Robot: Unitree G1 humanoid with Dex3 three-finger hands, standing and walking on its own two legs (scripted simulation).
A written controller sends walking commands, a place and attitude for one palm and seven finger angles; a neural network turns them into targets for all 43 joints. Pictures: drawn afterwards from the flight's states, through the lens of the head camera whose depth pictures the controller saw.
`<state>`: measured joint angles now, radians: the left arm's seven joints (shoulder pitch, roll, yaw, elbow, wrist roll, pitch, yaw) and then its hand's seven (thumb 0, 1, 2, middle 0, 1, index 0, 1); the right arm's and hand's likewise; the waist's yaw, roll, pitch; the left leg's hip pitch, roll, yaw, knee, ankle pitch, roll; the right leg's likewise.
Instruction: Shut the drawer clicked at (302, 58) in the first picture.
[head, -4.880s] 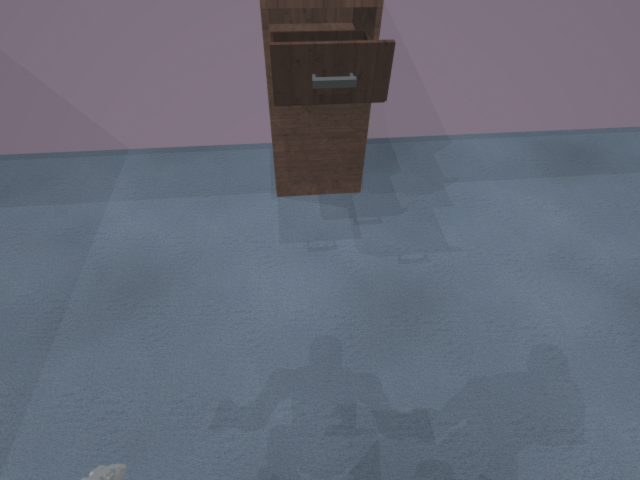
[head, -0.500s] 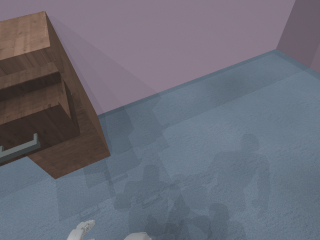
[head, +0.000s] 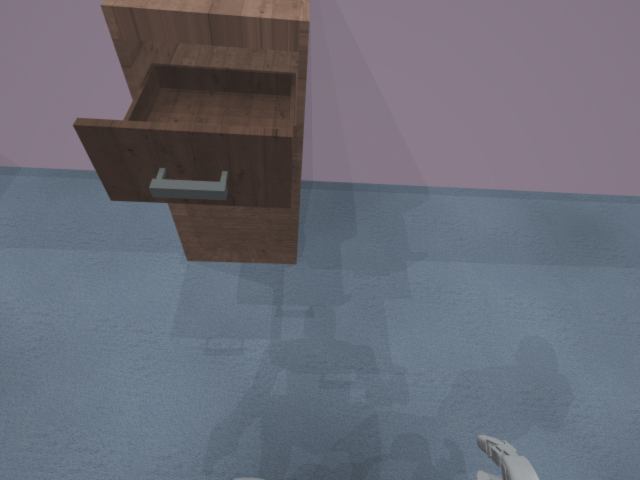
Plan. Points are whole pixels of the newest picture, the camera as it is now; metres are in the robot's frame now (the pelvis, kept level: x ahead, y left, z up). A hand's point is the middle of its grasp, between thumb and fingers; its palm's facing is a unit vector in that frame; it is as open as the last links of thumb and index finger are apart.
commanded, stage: turn to face it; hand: left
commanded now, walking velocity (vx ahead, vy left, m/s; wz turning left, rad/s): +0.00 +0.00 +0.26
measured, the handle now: (191, 181) +0.56 +0.31 -0.04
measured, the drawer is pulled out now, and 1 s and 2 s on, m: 0.29 0.29 0.29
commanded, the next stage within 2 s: take the last steps up to it in 0.12 s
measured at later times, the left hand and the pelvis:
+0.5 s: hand out of the picture +0.07 +0.18 -0.14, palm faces +0.10 -0.96 -0.25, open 7.4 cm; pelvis +0.00 -0.01 +0.01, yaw +6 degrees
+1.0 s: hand out of the picture -0.06 +0.14 -0.15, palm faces +0.36 -0.92 -0.14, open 7.3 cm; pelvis +0.13 +0.05 +0.00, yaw +12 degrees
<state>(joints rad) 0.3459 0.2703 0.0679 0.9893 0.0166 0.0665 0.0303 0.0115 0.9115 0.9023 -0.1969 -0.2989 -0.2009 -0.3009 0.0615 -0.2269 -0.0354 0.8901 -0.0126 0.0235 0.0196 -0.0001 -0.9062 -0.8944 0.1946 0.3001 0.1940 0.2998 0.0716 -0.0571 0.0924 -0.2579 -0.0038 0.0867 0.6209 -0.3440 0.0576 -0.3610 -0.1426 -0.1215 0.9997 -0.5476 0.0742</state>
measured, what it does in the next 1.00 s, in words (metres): walks ahead: right foot, then left foot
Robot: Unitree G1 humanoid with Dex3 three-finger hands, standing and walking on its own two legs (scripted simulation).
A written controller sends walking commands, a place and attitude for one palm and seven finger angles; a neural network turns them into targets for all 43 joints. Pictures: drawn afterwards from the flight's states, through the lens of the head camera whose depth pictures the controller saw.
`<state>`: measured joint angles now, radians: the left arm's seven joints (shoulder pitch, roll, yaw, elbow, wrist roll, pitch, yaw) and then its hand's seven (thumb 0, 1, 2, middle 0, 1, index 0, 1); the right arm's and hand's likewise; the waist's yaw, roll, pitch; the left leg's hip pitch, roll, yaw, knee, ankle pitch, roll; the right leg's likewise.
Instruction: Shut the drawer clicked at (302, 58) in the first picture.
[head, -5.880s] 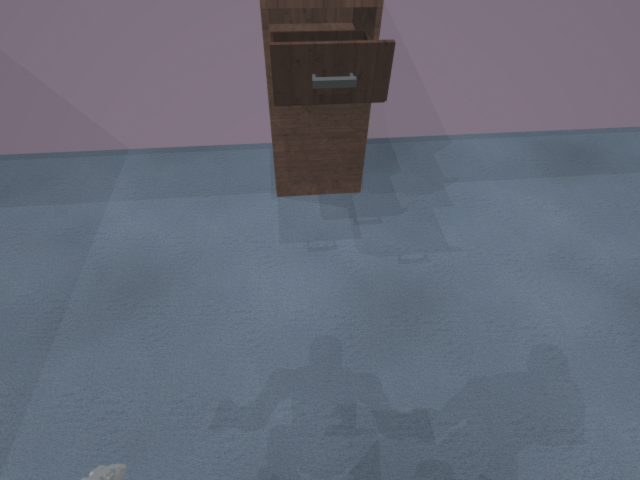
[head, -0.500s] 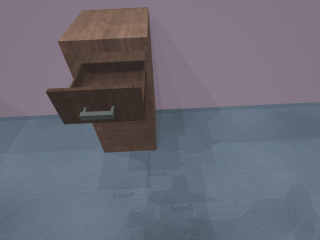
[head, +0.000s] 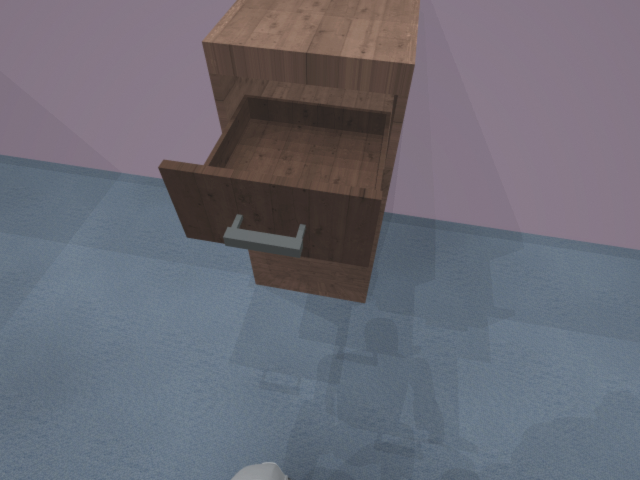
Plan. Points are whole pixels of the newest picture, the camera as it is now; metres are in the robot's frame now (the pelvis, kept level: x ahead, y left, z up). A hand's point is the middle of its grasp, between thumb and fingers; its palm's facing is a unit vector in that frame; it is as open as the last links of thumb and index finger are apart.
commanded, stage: take the last steps up to it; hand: left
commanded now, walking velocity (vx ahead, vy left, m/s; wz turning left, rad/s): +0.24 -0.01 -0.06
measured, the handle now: (266, 233) +0.48 +0.16 -0.03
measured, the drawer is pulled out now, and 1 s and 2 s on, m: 0.29 0.29 0.29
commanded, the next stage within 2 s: come to a stop and stand still in 0.28 s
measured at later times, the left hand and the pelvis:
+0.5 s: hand (230, 388) +0.25 +0.18 -0.15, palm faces -0.04 -0.97 -0.23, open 7.3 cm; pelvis +0.14 +0.00 +0.01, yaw -3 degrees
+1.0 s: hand (166, 468) +0.14 +0.24 -0.16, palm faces +0.03 -0.98 -0.19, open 7.3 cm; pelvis +0.10 +0.06 +0.02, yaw -3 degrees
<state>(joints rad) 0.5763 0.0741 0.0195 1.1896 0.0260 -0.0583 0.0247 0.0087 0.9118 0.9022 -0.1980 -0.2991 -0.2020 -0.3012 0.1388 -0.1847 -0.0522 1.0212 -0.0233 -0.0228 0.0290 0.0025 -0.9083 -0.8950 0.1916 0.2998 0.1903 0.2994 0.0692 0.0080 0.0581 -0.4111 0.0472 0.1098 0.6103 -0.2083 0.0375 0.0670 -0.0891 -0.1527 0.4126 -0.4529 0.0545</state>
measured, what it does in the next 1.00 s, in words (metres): walks ahead: right foot, then left foot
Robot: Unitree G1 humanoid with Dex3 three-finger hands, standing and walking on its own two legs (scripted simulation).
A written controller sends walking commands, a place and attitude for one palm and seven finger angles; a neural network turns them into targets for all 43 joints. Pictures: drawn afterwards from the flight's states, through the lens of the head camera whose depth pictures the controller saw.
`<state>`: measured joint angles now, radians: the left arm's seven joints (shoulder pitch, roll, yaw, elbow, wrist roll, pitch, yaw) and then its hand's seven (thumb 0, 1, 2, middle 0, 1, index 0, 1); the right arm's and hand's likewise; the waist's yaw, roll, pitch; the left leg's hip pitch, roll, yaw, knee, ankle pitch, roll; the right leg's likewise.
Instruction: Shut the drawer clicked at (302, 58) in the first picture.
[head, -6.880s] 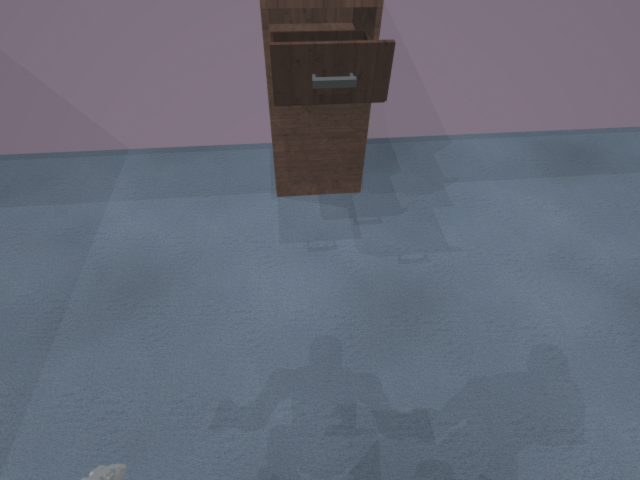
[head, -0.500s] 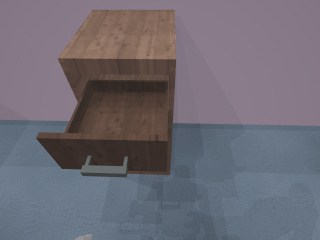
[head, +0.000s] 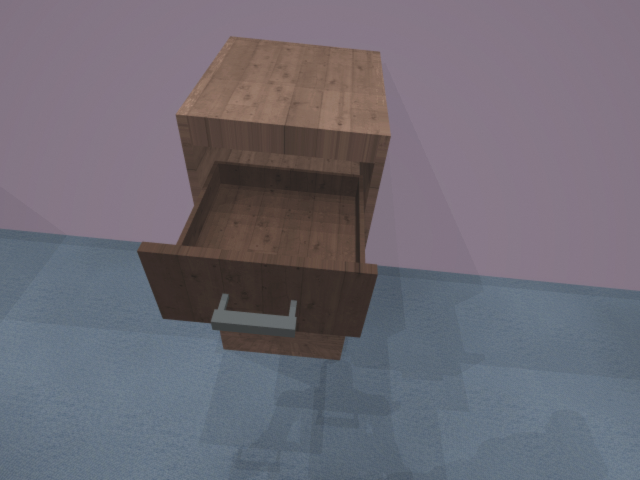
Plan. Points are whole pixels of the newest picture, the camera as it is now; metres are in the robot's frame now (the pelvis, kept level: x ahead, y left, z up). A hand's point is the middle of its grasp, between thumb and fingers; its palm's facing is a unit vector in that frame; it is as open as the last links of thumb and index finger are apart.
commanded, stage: come to a stop and stand still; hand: left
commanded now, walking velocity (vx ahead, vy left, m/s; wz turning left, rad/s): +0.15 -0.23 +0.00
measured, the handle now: (256, 312) +0.38 +0.12 -0.05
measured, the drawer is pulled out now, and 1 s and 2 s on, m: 0.29 0.29 0.29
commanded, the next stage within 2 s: look again from close up in 0.90 s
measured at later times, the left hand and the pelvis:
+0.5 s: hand out of the picture +0.02 +0.13 -0.17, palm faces +0.00 -0.97 -0.23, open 7.2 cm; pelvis +0.00 -0.05 +0.00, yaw -1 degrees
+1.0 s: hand out of the picture -0.05 +0.08 -0.17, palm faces +0.07 -0.99 -0.15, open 7.3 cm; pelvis -0.01 -0.07 +0.00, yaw +0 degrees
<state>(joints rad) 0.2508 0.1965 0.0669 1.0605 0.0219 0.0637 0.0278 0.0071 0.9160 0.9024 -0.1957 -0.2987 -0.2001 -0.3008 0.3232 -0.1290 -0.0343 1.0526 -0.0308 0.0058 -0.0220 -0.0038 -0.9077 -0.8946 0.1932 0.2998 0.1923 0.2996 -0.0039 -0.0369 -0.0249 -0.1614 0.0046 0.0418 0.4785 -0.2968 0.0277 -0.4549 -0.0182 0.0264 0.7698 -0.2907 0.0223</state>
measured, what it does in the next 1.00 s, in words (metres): steps on the spot: right foot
